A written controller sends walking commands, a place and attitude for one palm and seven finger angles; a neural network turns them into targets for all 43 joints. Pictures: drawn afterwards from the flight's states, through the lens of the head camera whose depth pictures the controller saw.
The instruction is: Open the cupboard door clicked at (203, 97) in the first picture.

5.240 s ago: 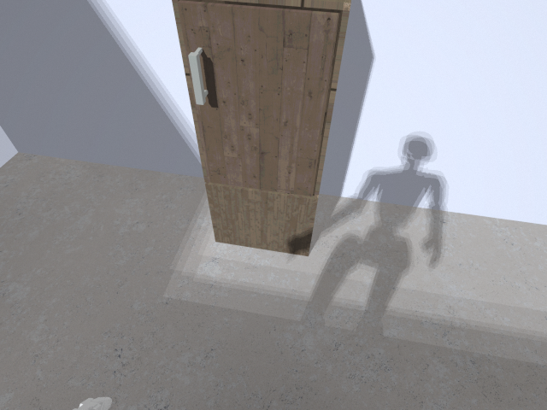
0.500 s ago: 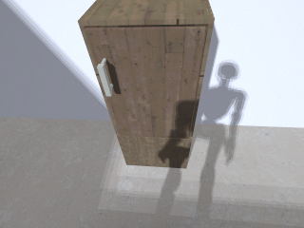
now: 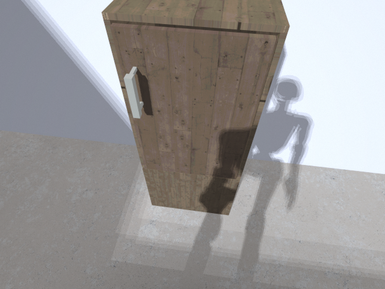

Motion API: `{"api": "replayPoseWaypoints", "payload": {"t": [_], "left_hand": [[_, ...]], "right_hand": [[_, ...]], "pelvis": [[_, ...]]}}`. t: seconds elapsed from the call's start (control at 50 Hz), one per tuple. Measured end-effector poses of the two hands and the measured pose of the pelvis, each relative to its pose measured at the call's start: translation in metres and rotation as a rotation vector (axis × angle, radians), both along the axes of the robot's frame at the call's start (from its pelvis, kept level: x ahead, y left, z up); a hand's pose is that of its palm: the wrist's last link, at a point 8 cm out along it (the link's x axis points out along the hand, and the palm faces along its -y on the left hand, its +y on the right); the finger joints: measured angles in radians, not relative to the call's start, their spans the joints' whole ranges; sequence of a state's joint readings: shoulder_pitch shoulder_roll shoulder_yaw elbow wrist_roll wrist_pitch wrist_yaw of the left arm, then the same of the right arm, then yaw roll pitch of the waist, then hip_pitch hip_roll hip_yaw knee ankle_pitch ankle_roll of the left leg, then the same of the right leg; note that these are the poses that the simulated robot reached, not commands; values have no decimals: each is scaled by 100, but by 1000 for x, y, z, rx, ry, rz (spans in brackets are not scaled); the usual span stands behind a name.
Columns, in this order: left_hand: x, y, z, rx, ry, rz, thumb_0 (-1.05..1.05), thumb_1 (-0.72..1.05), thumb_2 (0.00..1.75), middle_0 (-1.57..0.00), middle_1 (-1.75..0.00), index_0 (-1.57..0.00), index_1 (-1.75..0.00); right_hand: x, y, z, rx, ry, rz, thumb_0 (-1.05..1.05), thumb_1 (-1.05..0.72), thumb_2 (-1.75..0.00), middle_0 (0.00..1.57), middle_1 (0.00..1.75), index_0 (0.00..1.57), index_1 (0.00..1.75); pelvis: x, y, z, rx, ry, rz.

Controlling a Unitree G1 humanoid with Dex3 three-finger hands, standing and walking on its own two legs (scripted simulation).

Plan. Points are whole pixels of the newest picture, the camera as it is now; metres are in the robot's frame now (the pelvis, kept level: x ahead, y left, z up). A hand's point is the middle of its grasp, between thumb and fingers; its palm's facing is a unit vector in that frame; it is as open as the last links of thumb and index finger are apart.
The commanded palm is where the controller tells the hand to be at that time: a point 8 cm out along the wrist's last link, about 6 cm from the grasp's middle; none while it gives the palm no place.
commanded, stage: come to a stop and stand still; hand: left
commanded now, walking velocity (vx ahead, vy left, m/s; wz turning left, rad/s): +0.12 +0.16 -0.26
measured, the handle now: (135, 93) +0.59 +0.22 +0.07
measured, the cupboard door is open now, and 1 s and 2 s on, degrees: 0 0 0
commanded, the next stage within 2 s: look again from close up in 1.82 s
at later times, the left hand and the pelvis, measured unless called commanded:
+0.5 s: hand out of the picture +0.11 +0.19 -0.16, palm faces +0.02 -0.96 -0.28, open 7.3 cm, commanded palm none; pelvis +0.04 +0.00 +0.00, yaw -1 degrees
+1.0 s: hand out of the picture +0.05 +0.22 -0.15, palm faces -0.04 -0.96 -0.26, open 7.4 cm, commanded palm none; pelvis +0.01 +0.02 +0.01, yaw -3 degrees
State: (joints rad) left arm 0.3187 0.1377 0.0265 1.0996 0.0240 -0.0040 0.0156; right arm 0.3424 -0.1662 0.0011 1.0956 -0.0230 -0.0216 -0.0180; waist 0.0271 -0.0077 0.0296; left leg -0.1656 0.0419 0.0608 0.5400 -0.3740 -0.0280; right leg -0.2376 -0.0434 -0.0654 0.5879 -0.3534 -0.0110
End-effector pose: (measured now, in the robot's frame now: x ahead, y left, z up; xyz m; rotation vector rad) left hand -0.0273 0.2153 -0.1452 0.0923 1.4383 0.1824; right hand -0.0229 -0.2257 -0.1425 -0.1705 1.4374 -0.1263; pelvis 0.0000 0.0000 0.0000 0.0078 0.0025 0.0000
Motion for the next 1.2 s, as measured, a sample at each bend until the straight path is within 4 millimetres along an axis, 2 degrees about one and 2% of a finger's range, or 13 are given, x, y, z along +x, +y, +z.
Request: {"api": "replayPoseWaypoints", "payload": {"t": [0.06, 0.14, 0.26, 0.38, 0.48, 0.54, 0.6, 0.66, 0.72, 0.86, 1.0, 1.1, 1.2], "left_hand": [[12, 7, -2, 8, 13, -15, 0, 91, 90, -20, -30, -21, -30], [38, 15, -1, 37, -19, -33, 0, 91, 90, -20, -30, -20, -30], [64, 25, -3, 46, -32, -42, 0, 91, 90, -20, -30, -20, -30], [104, 30, 8, 74, -81, -75, 0, 91, 90, -20, -30, -20, -30], [132, 27, 16, 116, -186, -99, 0, 91, 90, -20, -30, -20, -30], [133, 21, 21, 120, -210, -110, 0, 91, 90, -20, -30, -20, -30], [124, 18, 24, 120, -220, -130, 0, 91, 90, -20, -30, -20, -30], [114, 20, 23, 106, -211, -154, 0, 90, 90, -20, -30, -21, -30], [108, 25, 16, 88, -213, -150, 0, 90, 90, -20, -30, -21, -30], [94, 37, 26, 88, -230, -132, 0, 90, 90, -20, -30, -21, -30], [77, 48, 25, 91, -149, -147, 0, 90, 90, -20, -30, -21, -30], [79, 54, 22, 85, -120, -152, 0, 90, 90, -20, -30, -21, -30], [93, 55, 21, 78, -119, -157, 0, 90, 90, -20, -30, -21, -30]], "right_hand": [[3, 7, -3, 4, -2, -15, 1, -90, -90, 20, 30, 19, 30], [8, 17, -12, 27, 23, -35, 1, -90, -90, 20, 30, 19, 30], [41, 29, -8, 18, -12, -54, 1, -91, -90, 20, 30, 20, 30], [52, 22, -1, 1, -34, -68, 2, -92, -90, 20, 30, 20, 30], [53, 7, -12, 20, -24, -82, 1, -91, -90, 20, 30, 20, 30], [61, 0, -11, 18, -38, -82, 1, -91, -90, 20, 30, 20, 30], [80, -4, -5, 18, -131, -90, 1, -91, -90, 20, 30, 19, 30], [99, -2, 0, 17, -252, -84, 1, -91, -90, 20, 30, 19, 30], [106, 3, 0, 14, -323, -56, 1, -91, -90, 20, 30, 19, 30], [89, 10, 7, 18, -278, -6, 1, -90, -90, 20, 30, 20, 30], [52, 9, 6, 6, -164, -27, 1, -90, -90, 20, 30, 20, 30], [28, 7, 9, -16, -73, -45, 1, -90, -90, 20, 30, 20, 30], [23, 6, 11, -28, -22, -52, 1, -90, -90, 20, 30, 20, 30]], "pelvis": [[10, 4, -3, 7, 2, -17], [22, 6, -7, 1, 6, -26], [35, 14, -5, -1, 16, -15], [38, 12, 3, 10, 1, -32], [40, 0, -2, 23, -11, -22], [38, -2, 0, 21, -12, -19], [30, 0, 3, 27, -22, -45], [23, 5, 1, 19, -41, -50], [17, 12, -5, -8, -59, -42], [11, 16, 3, -4, -44, -48], [11, 19, 7, -3, -24, -53], [18, 22, 8, -2, -16, -52], [28, 24, 9, -2, -8, -50]]}}
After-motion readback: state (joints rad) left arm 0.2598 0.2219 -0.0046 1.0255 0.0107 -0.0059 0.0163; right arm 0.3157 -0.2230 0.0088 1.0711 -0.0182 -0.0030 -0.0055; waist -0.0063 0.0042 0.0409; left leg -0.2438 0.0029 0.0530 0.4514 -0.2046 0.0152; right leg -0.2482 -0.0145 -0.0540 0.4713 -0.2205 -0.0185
